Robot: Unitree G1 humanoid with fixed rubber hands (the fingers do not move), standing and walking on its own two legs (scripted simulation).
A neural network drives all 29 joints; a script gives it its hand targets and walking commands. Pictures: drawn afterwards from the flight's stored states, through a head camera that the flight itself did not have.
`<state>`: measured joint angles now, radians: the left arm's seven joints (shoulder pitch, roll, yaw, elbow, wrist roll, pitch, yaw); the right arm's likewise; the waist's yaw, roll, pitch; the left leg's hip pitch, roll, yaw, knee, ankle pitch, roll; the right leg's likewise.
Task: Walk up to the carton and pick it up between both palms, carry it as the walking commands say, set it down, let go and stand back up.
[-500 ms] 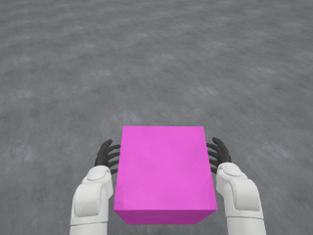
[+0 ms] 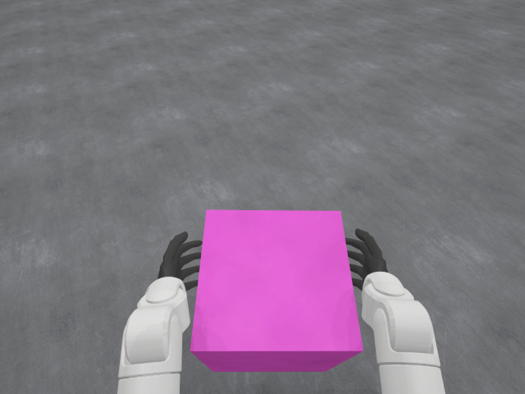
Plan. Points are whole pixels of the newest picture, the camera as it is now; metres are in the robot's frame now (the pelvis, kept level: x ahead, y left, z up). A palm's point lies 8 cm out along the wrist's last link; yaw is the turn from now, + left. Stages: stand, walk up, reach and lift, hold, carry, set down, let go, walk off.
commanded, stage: carry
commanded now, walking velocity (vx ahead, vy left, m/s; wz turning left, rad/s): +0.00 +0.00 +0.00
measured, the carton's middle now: (271, 298) +0.28 +0.01 -0.03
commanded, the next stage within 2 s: hold in 0.34 s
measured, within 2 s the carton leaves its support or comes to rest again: neither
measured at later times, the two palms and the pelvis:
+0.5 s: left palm (171, 286) +0.26 +0.16 +0.05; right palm (366, 280) +0.27 -0.14 +0.04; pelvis +0.00 +0.00 +0.00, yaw +1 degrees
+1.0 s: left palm (151, 289) +0.25 +0.18 +0.06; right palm (353, 275) +0.28 -0.12 +0.06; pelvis +0.01 +0.01 +0.01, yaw +3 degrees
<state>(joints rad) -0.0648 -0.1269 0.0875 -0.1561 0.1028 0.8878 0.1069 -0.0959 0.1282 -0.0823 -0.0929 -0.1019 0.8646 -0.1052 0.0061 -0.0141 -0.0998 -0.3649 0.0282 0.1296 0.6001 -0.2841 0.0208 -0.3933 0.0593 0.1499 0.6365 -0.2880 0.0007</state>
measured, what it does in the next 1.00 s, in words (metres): stands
